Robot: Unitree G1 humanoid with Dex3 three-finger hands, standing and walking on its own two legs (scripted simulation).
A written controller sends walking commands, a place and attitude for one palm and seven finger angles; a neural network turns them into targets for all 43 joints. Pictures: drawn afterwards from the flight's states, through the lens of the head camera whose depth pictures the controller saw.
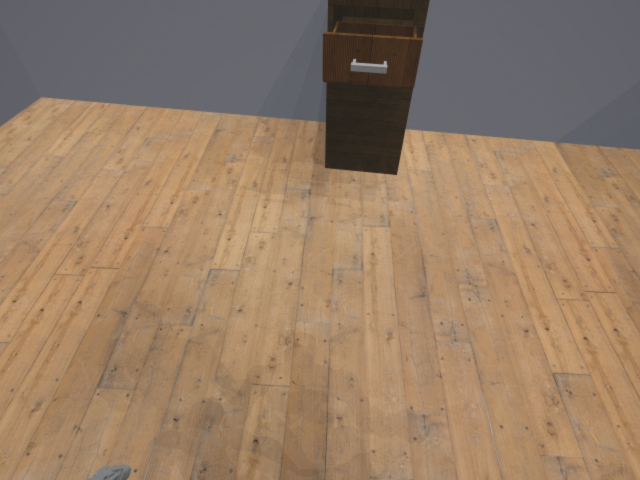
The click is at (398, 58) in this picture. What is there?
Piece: drawer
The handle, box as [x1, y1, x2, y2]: [350, 59, 386, 73]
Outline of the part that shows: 351,62 350,70 386,73 386,61 384,61 383,65 356,63 355,59 353,59 353,61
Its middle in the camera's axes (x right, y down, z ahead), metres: +0.16 -0.59 +1.31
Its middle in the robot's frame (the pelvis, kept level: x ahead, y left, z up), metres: +1.38 -0.09 -0.08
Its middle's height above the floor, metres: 0.69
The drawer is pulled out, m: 0.30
